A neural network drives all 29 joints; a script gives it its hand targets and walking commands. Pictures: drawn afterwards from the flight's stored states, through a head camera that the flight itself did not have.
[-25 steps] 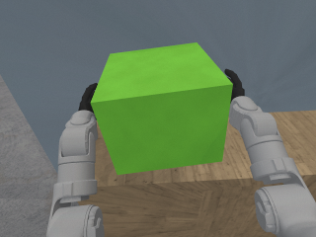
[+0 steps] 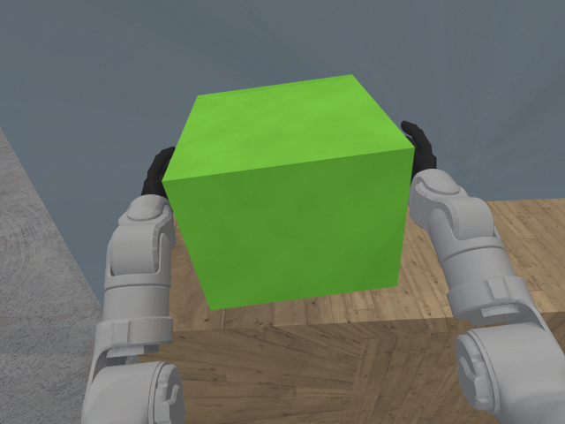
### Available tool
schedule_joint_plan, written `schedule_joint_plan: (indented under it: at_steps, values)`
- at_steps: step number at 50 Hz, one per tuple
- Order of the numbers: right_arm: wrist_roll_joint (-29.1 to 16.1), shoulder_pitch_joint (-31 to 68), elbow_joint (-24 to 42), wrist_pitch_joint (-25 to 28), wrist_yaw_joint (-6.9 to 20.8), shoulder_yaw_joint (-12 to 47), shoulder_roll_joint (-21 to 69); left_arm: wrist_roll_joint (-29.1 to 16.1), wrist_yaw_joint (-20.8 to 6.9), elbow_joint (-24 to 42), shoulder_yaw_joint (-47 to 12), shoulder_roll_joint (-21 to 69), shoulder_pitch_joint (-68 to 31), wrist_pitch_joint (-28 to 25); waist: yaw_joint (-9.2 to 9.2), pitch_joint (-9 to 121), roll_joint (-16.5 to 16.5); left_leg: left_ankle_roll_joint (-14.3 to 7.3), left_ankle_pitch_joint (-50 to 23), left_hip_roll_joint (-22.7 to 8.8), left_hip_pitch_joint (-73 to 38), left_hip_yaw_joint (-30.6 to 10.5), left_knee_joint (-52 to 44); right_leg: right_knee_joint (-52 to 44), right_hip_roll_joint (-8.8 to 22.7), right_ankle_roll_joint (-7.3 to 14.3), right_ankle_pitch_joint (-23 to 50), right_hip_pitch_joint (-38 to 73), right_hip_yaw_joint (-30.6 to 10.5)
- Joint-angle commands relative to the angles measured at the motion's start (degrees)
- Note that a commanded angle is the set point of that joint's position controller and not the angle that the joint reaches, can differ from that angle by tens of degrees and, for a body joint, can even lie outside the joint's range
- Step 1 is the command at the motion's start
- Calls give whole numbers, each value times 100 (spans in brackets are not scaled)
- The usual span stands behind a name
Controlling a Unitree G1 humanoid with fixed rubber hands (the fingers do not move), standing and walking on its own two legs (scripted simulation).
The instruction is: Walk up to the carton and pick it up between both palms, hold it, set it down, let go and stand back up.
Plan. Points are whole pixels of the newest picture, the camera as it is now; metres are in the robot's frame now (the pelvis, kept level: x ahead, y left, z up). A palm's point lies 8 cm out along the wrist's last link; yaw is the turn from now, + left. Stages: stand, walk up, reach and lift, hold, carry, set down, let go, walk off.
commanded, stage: hold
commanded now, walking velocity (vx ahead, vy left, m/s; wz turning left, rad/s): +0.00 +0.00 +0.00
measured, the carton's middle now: (287, 181) +0.42 +0.00 +0.19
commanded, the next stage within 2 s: none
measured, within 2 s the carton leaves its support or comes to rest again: neither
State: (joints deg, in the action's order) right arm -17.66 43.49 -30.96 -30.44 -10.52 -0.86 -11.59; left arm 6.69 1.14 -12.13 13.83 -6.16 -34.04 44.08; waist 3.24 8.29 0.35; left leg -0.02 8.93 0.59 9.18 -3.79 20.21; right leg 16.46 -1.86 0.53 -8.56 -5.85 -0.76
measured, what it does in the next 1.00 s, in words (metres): stands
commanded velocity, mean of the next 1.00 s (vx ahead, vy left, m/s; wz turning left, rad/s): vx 0.00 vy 0.00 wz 0.00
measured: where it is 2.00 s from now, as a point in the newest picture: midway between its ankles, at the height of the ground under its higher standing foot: outside the picture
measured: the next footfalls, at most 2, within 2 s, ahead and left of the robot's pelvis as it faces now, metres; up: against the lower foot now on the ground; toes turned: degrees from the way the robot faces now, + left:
none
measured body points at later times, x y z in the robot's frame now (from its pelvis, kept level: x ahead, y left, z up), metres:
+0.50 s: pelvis -0.01 +0.00 +0.00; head -0.07 +0.02 +0.45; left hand +0.36 +0.19 +0.20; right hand +0.37 -0.17 +0.22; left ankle +0.02 +0.12 -0.75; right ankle +0.01 -0.11 -0.75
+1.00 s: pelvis +0.00 +0.00 +0.00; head -0.07 +0.02 +0.45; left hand +0.36 +0.18 +0.20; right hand +0.37 -0.17 +0.22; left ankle +0.02 +0.12 -0.75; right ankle +0.01 -0.11 -0.75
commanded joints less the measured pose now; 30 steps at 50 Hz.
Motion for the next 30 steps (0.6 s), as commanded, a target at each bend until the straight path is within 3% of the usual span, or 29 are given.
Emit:
schedule_joint_plan:
  at_steps: [1, 3, 4, 5, 8, 15, 23, 30]
  values:
    - [-876, 4719, 2282, 333, 866, 2131, 4089, -1132, -787, 1840, -2752, 3371, -5577, -666, 55, 2544, 145, 113, -1458, 155, -1069, 105, -94, -71, -166, -281, 1422, 664, 71]
    - [-788, 4558, 2079, 314, 894, 2005, 4151, -1142, -810, 1805, -2801, 3415, -5624, -660, 145, 2302, 188, 116, -1290, 131, -967, 90, -170, -116, -153, -248, 1219, 582, 77]
    - [-862, 4345, 2389, 258, 825, 2149, 4201, -1000, -865, 1543, -2471, 3410, -4904, -610, -64, 2147, -378, -51, -1484, 191, -920, 153, -163, -249, -105, -298, 1536, 749, 12]
    - [-890, 4296, 2383, 217, 763, 2158, 4079, -988, -929, 1691, -2468, 3258, -4998, -614, 72, 2275, -240, -25, -1576, 192, -937, 129, -173, -152, -87, -312, 1806, 868, -13]
    - [-890, 4362, 2429, 202, 729, 2137, 4033, -955, -1004, 1868, -2608, 3313, -5125, -575, 82, 2136, 36, 85, -1485, 203, -925, 118, -195, -180, -71, -279, 1495, 732, 20]
    - [-835, 4554, 2533, 241, 890, 2058, 4103, -1180, -847, 2138, -2971, 3522, -5576, -598, 65, 2346, 341, 154, -1222, 122, -945, 111, -205, -198, -124, -156, 840, 328, 95]
    - [-722, 4660, 2277, 257, 991, 1974, 4096, -1234, -743, 1849, -2964, 3621, -5539, -598, 28, 2447, 257, 91, -877, 66, -838, 106, -286, -207, -118, -133, 583, 234, 71]
    - [-751, 4670, 2195, 283, 969, 1998, 4103, -1180, -764, 1738, -2825, 3561, -5470, -621, 11, 2499, 141, 58, -1048, 88, -849, 107, -257, -193, -122, -166, 799, 397, 53]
